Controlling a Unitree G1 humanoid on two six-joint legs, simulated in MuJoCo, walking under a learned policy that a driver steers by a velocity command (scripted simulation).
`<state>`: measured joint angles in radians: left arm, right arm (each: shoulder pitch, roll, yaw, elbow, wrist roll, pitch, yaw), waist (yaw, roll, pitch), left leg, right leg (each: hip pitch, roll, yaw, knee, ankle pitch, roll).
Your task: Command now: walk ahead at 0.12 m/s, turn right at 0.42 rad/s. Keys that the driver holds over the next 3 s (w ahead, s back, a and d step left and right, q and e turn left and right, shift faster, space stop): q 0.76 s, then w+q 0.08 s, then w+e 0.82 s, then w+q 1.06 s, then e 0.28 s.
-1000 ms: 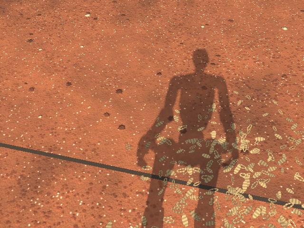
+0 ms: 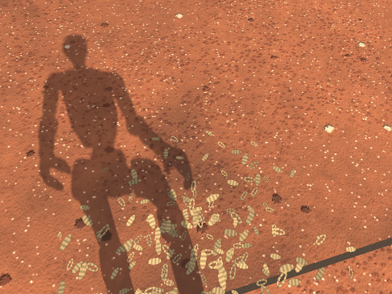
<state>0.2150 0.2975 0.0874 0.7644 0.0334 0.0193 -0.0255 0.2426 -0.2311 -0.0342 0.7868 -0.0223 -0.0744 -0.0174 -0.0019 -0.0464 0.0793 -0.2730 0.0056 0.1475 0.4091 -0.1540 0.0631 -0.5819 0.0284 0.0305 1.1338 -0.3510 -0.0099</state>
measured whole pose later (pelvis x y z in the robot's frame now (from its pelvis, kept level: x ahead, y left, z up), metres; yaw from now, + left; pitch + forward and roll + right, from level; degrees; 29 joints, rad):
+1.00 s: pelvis +0.05 +0.03 +0.01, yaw +23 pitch +1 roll -1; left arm 0.21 0.27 0.05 0.83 0.03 0.02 -0.02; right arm 0.34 -0.25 -0.05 0.78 -0.02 -0.01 0.00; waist -0.03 -0.01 -0.02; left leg -0.14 -0.12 -0.12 0.30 -0.18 0.11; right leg -0.43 -0.01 0.00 0.75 -0.28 0.01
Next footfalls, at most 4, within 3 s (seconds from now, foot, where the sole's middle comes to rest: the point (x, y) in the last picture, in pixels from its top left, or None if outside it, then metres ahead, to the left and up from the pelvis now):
0.20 right None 0.13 -0.12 -0.78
0.56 left None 0.04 0.09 -0.78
1.22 right None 0.22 -0.05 -0.78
1.70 left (150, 256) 0.56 0.15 -0.78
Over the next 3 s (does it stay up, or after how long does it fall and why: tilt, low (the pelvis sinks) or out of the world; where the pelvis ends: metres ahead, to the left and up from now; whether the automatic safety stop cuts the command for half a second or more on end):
stays up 1.00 0.22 0.00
